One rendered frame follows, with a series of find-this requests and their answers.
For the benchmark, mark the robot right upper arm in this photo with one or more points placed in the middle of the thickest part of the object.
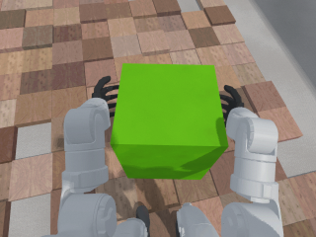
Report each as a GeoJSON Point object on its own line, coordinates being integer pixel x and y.
{"type": "Point", "coordinates": [242, 219]}

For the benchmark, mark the robot left foot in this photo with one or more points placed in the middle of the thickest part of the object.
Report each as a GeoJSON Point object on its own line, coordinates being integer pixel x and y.
{"type": "Point", "coordinates": [142, 213]}

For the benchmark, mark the robot left upper arm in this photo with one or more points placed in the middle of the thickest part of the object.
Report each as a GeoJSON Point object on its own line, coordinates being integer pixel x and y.
{"type": "Point", "coordinates": [87, 215]}

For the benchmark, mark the left robot forearm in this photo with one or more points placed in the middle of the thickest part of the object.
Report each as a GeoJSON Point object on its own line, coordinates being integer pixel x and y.
{"type": "Point", "coordinates": [84, 143]}

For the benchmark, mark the left robot hand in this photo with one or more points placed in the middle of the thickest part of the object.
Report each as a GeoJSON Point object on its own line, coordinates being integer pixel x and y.
{"type": "Point", "coordinates": [100, 92]}

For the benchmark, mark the right robot hand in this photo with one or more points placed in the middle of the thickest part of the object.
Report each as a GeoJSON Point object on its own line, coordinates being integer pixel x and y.
{"type": "Point", "coordinates": [234, 102]}

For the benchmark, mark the right robot forearm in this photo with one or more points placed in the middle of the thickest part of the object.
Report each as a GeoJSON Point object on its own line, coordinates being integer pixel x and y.
{"type": "Point", "coordinates": [255, 154]}

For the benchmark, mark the right robot thigh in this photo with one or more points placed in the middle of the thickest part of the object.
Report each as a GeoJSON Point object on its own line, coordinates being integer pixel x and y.
{"type": "Point", "coordinates": [192, 221]}

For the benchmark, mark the carton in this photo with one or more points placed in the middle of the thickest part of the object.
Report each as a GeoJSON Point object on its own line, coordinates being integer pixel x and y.
{"type": "Point", "coordinates": [168, 121]}

